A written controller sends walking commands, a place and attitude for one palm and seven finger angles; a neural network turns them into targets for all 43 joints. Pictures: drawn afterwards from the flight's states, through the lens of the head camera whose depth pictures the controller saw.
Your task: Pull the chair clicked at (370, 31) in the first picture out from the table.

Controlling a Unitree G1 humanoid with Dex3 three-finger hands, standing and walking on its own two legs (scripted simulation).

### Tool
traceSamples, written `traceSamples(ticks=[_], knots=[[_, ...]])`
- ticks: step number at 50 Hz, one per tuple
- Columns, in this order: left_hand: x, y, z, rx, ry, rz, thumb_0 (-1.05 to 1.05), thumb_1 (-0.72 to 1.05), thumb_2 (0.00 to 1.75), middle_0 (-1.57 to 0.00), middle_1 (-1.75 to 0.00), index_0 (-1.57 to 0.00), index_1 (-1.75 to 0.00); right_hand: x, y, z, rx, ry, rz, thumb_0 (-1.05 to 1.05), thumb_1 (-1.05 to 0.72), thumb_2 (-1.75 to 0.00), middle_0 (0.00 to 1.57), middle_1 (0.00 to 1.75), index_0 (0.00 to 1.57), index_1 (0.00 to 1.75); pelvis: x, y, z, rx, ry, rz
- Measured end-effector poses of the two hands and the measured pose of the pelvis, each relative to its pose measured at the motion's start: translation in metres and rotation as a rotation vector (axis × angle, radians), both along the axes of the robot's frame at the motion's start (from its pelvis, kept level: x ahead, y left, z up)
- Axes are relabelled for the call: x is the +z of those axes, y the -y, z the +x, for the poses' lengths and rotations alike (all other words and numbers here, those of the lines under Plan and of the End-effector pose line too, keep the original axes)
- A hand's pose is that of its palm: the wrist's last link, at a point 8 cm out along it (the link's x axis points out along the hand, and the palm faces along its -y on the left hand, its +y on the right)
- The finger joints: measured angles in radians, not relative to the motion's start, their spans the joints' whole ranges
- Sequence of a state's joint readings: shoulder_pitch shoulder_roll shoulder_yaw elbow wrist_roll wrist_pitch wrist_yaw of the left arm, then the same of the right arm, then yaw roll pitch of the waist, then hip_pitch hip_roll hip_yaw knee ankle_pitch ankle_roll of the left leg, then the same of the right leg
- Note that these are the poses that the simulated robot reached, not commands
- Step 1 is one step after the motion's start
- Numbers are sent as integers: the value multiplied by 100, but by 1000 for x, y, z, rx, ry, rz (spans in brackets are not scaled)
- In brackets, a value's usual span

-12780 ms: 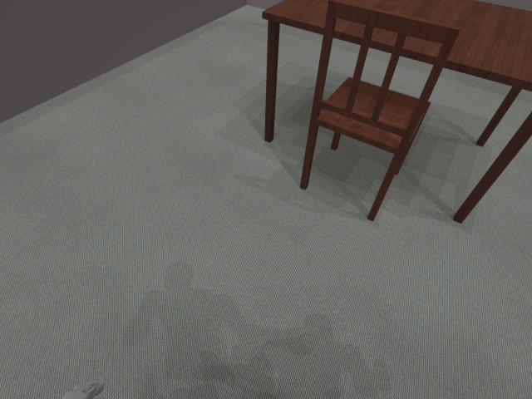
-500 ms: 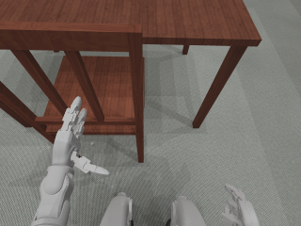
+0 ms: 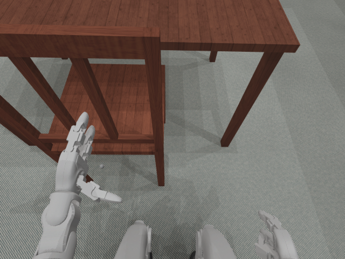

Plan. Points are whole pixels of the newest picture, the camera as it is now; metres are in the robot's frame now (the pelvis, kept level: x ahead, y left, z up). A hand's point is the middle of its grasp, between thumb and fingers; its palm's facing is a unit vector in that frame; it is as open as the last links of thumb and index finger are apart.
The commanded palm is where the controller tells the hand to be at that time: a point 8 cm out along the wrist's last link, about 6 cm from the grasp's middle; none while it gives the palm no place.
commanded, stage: aim the fingers beside a spindle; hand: left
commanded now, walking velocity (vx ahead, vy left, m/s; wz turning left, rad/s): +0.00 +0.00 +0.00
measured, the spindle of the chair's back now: (56, 105) +0.46 +0.30 +0.03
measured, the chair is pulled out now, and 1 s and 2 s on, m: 0.00 0.00 0.00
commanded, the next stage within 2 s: push the fingers through the gap in 0.16 s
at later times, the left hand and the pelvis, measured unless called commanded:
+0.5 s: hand (102, 159) +0.32 +0.17 +0.03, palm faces -0.01 -1.00 -0.04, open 16.9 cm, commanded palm +0.31 +0.22 +0.03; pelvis -0.01 +0.01 +0.00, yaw +0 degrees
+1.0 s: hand (108, 135) +0.38 +0.17 +0.03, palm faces +0.00 -1.00 -0.04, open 16.9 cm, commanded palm +0.36 +0.22 +0.03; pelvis +0.00 +0.01 +0.00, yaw -1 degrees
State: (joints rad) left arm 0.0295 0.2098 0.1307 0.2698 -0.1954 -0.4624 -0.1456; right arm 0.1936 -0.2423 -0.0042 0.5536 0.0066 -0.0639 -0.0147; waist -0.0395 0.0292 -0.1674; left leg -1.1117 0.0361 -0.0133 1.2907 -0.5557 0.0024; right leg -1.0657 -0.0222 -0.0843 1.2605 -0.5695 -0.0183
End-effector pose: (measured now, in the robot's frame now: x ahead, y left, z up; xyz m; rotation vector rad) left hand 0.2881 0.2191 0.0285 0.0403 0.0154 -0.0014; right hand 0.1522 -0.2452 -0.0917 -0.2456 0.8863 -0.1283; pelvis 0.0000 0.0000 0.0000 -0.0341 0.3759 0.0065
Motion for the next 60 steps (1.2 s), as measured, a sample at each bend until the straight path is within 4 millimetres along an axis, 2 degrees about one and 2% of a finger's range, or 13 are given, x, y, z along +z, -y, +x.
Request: traceSamples(ticks=[11,17,29,43,50,60], knots=[[-1,-5,-5,6,-5,-1,-1,-50,30,-6,-8,-6,-8,4,-3,2,4,17,-2,1,-91,-90,20,30,20,30,0,-2,-2,0,5,-3],[-1,-4,1,-5,11,-4,-1,-50,30,-6,-8,-6,-8,0,-6,-1,12,8,-7,1,-90,-90,20,30,20,30,-2,-4,-4,4,0,-8],[0,-3,24,0,16,-2,-1,-50,30,-6,-8,-6,-8,-3,-9,-14,-7,-30,-1,1,-90,-90,20,30,20,30,-1,-7,-5,-3,-4,-7],[-3,-5,58,5,13,-2,-1,-50,30,-6,-8,-6,-8,-6,-1,-32,-41,-101,-23,1,-90,-90,20,30,20,30,-1,-9,-4,-8,-19,-7],[-1,0,74,-1,17,-3,-1,-50,30,-6,-8,-6,-8,-9,1,-41,-57,-138,-19,1,-91,-90,20,30,20,30,0,-9,-2,-12,-28,-4],[-2,-7,93,18,12,5,-1,-50,30,-6,-8,-6,-8,-12,2,-53,-77,-180,-14,1,-91,-90,20,30,20,30,0,-8,-1,-16,-37,-3]])
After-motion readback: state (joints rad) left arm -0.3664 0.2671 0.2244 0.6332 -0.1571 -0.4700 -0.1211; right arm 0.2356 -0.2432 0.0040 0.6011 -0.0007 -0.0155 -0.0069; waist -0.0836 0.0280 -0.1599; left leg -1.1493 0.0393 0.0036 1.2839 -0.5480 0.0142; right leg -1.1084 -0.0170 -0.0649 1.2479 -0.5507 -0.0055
